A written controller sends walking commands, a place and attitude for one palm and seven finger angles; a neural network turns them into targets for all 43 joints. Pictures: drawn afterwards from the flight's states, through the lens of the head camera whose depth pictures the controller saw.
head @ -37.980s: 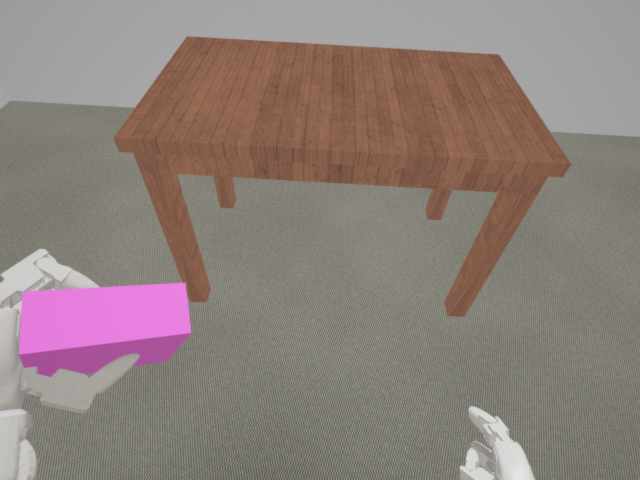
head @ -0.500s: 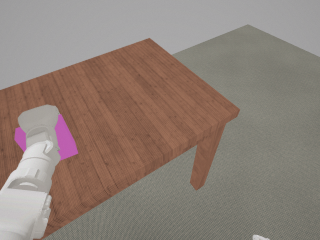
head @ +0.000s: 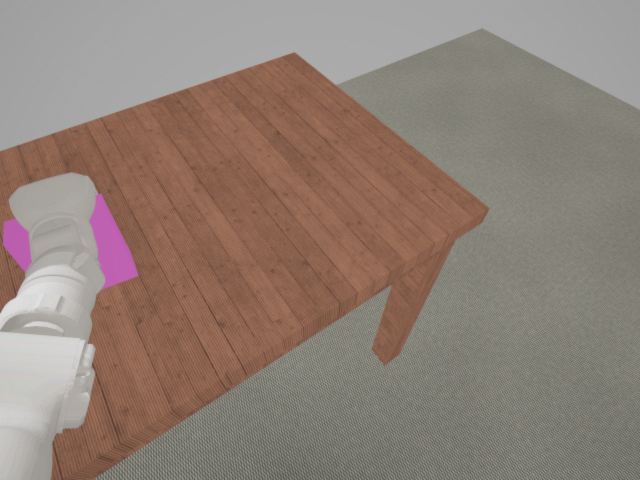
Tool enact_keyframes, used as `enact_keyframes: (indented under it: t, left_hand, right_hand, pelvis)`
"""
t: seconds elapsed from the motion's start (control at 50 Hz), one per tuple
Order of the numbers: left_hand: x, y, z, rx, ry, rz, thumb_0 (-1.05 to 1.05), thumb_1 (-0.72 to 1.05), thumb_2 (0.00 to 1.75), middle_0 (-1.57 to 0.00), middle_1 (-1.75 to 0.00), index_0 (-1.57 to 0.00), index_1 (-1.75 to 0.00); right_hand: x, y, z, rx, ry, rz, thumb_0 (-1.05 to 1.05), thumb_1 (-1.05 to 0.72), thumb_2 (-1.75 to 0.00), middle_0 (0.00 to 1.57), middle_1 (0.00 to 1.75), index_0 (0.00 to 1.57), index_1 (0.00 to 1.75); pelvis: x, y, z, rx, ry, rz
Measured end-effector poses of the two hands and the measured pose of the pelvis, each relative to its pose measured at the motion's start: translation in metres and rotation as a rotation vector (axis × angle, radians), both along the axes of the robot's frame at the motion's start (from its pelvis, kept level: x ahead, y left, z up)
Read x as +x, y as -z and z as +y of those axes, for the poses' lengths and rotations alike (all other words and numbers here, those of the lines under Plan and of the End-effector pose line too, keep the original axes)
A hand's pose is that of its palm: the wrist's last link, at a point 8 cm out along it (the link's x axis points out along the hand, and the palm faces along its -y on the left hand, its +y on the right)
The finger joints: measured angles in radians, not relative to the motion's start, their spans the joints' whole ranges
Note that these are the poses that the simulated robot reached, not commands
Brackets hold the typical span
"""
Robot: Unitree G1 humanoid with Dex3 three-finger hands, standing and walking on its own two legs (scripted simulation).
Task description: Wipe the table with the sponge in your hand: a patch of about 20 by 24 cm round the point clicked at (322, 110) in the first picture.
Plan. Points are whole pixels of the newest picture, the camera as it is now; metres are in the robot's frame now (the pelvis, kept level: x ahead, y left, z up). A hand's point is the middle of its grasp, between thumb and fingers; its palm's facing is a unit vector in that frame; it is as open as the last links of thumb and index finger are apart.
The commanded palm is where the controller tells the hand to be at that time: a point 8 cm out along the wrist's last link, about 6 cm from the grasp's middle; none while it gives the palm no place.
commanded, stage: wipe forward along the middle lane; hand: left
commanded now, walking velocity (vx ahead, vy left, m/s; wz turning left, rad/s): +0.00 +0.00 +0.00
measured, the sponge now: (83, 261) +0.41 +0.33 +0.01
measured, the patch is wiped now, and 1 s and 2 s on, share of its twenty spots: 1.00 1.00 1.00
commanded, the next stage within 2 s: slide back across to the first lane in 0.02 s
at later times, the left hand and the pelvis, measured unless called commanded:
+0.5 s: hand (54, 224) +0.44 +0.36 +0.05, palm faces -0.07 -0.05 -1.00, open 9.3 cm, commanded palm +0.41 +0.36 +0.09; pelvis +0.02 +0.05 +0.01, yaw -1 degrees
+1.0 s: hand (5, 244) +0.41 +0.41 +0.05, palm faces -0.10 -0.04 -0.99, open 9.3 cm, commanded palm +0.38 +0.39 +0.09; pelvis +0.04 +0.05 +0.01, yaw +1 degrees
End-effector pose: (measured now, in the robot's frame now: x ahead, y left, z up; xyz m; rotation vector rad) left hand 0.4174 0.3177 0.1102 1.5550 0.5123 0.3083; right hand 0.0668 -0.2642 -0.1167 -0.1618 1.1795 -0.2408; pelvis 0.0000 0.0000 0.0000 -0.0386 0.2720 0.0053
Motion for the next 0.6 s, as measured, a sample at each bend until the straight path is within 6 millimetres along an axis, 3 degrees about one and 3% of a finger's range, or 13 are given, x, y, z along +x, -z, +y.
enact_keyframes:
  t: [0.18,0.32,0.44,0.6]
  left_hand:
    - [0.017,0.0,0.017,0.002,-0.006,-0.006,0.01,-0.54,1.18,-0.84,-1.41,-0.86,-1.39]
    - [0.017,0.001,0.028,-0.039,0.011,-0.029,0.01,-0.54,1.18,-0.84,-1.41,-0.85,-1.4]
    - [0.014,0.0,0.035,-0.04,0.023,-0.056,0.0,-0.53,1.18,-0.82,-1.43,-0.84,-1.42]
    - [0.009,0.001,0.043,-0.047,0.019,-0.075,0.0,-0.51,1.18,-0.81,-1.45,-0.82,-1.43]
  right_hand:
    - [-0.005,-0.003,0.021,-0.005,0.005,0.024,0.0,-0.91,-0.9,0.2,0.3,0.2,0.3]
    - [-0.003,-0.005,0.039,0.005,0.017,0.026,0.0,-0.91,-0.9,0.2,0.3,0.2,0.3]
    - [0.014,-0.01,0.053,0.019,0.002,0.0,0.0,-0.91,-0.9,0.2,0.3,0.2,0.3]
    - [0.05,-0.017,0.066,0.032,-0.045,-0.055,0.0,-0.91,-0.9,0.2,0.3,0.2,0.3]
  pelvis:
    - [0.003,0.0,0.018,-0.013,-0.003,0.019]
    - [0.013,-0.003,0.034,-0.018,0.011,0.01]
    - [0.02,-0.006,0.044,-0.02,0.005,-0.018]
    - [0.027,-0.008,0.053,-0.021,0.002,-0.039]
